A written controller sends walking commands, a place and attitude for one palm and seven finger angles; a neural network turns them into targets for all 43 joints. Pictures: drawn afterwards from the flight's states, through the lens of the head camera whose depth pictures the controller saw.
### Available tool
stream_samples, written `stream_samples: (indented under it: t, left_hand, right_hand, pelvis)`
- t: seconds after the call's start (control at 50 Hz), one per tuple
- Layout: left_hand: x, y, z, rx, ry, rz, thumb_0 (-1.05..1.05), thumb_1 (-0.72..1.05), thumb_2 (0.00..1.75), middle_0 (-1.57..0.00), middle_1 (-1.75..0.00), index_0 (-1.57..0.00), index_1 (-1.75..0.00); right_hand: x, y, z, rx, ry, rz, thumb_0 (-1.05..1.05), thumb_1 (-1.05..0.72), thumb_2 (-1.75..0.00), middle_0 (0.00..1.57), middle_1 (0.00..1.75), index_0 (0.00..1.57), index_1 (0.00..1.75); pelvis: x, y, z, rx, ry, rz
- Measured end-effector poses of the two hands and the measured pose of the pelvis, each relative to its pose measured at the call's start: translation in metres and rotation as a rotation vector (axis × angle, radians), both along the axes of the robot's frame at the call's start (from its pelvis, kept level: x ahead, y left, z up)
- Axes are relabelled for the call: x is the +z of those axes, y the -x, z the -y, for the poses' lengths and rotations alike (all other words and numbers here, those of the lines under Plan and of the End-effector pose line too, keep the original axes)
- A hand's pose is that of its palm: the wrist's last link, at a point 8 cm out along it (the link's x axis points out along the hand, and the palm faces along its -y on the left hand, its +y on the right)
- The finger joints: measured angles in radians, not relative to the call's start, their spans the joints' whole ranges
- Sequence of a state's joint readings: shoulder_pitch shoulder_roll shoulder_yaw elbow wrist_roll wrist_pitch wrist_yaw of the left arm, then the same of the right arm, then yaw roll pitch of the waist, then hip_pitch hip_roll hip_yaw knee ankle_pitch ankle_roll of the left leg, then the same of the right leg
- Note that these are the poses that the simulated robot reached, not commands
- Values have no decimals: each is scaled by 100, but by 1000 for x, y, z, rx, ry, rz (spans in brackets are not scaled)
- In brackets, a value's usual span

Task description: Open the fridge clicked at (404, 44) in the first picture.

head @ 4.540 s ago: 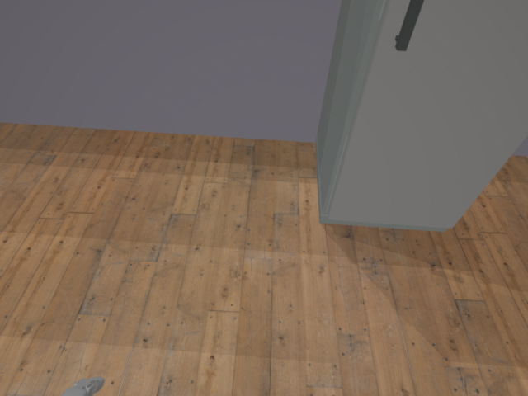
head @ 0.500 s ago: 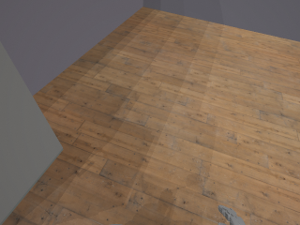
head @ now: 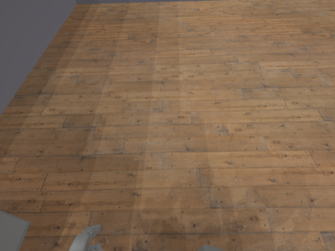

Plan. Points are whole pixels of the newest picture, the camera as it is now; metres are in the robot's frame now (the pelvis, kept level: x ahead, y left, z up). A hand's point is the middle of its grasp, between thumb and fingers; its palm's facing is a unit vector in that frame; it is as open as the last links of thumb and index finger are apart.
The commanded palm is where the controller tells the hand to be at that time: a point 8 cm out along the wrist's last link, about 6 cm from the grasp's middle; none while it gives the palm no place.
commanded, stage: turn to face it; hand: left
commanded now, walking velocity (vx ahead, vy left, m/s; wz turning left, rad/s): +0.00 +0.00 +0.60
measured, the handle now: out of the picture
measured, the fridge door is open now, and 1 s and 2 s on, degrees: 0 0 0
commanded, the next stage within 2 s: none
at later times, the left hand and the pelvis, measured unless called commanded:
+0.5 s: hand out of the picture +0.02 +0.26 -0.16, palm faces +0.31 -0.92 -0.23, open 7.4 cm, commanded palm none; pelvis +0.01 +0.03 +0.01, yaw +16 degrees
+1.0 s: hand out of the picture -0.02 +0.17 -0.13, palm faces +0.56 -0.79 -0.25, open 7.4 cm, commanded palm none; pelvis +0.02 -0.03 +0.02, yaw +35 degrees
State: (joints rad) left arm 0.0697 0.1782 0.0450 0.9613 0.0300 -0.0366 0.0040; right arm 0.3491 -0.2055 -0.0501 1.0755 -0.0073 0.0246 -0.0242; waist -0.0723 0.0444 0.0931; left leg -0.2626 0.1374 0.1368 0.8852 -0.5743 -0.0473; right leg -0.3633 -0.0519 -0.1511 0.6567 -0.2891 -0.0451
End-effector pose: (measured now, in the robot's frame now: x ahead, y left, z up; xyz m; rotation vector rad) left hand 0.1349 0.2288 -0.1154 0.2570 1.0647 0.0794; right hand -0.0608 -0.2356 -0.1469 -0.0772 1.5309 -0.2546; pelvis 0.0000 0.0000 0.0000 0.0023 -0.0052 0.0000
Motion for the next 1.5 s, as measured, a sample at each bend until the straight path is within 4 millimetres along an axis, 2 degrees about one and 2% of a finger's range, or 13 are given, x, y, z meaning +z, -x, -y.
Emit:
stream_samples:
  t: [0.08,0.18,0.36,0.46,0.56,0.76,0.9,1.0,1.08,1.2,1.26,1.36,1.5]
  left_hand:
    - [6,-7,15,31,31,18,1,91,90,-20,-30,-20,-30]
    - [2,7,15,109,76,8,1,90,90,-20,-30,-20,-30]
    - [-37,81,-41,319,95,-113,1,90,90,-20,-30,-20,-30]
    - [-23,121,-66,399,53,-186,1,91,90,-20,-30,-20,-30]
    - [-6,141,-74,466,15,-192,1,91,90,-20,-30,-20,-29]
    - [10,136,-39,545,-37,-60,1,91,90,-20,-30,-20,-29]
    - [19,164,4,628,-20,-59,1,91,90,-20,-30,-20,-30]
    - [13,192,22,701,20,-93,1,90,90,-20,-30,-20,-30]
    - [2,227,28,773,56,-136,1,90,90,-21,-30,-21,-30]
    - [-28,292,18,906,98,-214,1,90,90,-21,-30,-21,-30]
    - [-25,311,11,949,94,-250,1,91,90,-20,-30,-20,-30]
    - [-9,314,-7,991,68,-184,1,91,90,-20,-30,-20,-30]
    - [7,294,-18,1029,19,-78,1,91,90,-20,-30,-20,-29]
  right_hand:
    - [4,-27,-8,32,-36,21,0,-91,-90,20,30,19,30]
    - [11,-76,-20,110,-52,107,0,-91,-90,20,30,20,30]
    - [23,-154,-27,299,59,245,1,-92,-90,20,30,20,30]
    - [39,-175,-30,370,81,260,0,-92,-90,20,30,20,30]
    - [44,-198,-33,437,60,270,0,-91,-90,20,30,20,30]
    - [21,-247,-17,544,-23,312,0,-90,-90,21,30,20,30]
    - [25,-282,-16,645,-55,324,0,-91,-90,20,30,20,30]
    - [32,-295,-30,729,-52,308,0,-91,-90,20,30,20,30]
    - [34,-305,-56,815,-45,299,0,-91,-90,20,30,20,30]
    - [37,-314,-114,955,-39,371,0,-91,-90,20,30,20,30]
    - [46,-309,-131,985,-43,397,0,-91,-90,20,30,20,30]
    - [53,-297,-142,1022,-50,370,0,-90,-90,21,30,20,30]
    - [45,-290,-141,1052,-78,315,0,-90,-90,21,30,20,30]
  pelvis:
    - [8,-8,3,41,-7,8]
    - [11,-12,-1,104,-4,6]
    - [-5,-13,-28,207,24,-8]
    - [9,-14,-32,255,28,-28]
    - [17,-16,-29,308,32,-33]
    - [7,-20,10,440,3,-27]
    - [15,-21,26,542,-20,-5]
    - [18,-19,27,618,-29,-5]
    - [15,-13,20,674,-22,-10]
    - [-1,4,-1,756,-2,-14]
    - [5,9,-6,781,16,-5]
    - [16,13,-10,836,33,0]
    - [19,8,-7,918,29,-4]
